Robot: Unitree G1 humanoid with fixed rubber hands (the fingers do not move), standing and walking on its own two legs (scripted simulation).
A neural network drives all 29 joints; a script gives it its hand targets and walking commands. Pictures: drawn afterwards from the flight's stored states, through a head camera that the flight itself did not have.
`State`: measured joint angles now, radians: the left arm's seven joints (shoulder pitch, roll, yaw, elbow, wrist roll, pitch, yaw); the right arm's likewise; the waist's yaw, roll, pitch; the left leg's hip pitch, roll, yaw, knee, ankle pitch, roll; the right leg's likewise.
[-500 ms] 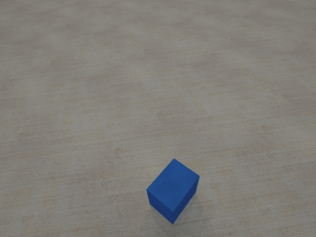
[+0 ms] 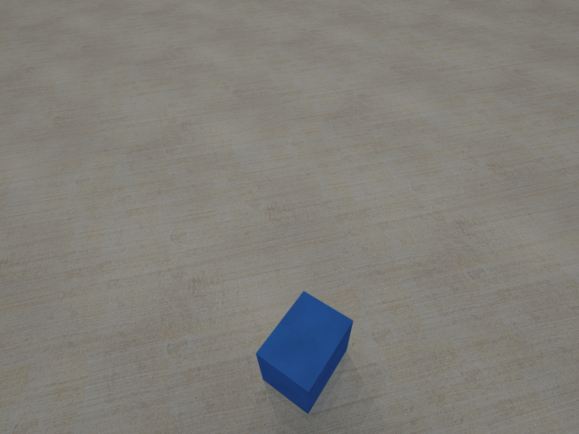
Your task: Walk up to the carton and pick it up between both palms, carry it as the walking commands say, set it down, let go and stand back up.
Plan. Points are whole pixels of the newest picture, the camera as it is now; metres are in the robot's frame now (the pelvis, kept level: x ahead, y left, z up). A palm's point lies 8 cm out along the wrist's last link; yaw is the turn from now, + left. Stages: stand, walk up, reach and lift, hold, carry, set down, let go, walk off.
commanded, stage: walk up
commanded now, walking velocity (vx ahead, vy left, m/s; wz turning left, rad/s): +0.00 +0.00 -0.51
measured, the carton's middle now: (305, 351) +0.49 -0.03 -0.65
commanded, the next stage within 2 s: none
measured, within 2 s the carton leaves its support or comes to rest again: neither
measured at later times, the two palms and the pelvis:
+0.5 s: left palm out of the picture +0.16 +0.39 -0.13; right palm out of the picture +0.03 -0.12 -0.11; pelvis +0.05 +0.14 +0.01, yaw -16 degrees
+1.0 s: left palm (55, 396) +0.23 +0.39 -0.12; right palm out of the picture +0.02 -0.10 -0.14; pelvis +0.08 +0.16 +0.00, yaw -26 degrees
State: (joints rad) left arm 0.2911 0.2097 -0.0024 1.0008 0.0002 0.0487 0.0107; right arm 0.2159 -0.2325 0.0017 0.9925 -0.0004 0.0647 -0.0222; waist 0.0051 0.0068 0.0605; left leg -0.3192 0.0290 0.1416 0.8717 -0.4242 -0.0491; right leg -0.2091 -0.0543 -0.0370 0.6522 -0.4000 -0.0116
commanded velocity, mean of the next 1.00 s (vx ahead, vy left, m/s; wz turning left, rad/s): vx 0.08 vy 0.20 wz -0.44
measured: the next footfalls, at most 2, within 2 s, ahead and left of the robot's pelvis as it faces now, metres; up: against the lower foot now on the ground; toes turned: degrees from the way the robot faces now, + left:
left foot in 0.32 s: +0.08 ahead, +0.21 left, +0.00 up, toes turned -6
right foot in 0.84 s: +0.06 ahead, +0.03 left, +0.00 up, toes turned -27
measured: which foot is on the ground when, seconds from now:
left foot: up 0.00-0.30, down 0.32-0.84, up 0.86-1.00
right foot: down 0.00-0.32, up 0.34-0.82, down 0.84-1.00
